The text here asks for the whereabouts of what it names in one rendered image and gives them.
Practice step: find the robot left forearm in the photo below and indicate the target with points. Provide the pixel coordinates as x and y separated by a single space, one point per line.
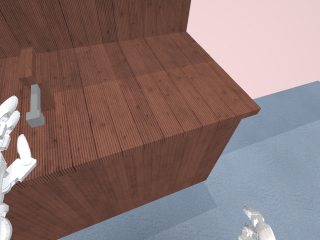
5 224

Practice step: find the tap lever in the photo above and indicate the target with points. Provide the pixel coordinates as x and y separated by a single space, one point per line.
35 118

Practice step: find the counter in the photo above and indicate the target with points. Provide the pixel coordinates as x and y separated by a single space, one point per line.
134 109

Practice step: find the left robot hand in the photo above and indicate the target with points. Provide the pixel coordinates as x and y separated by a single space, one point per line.
20 168

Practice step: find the right robot hand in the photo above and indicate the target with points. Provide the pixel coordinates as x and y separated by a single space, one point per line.
262 231

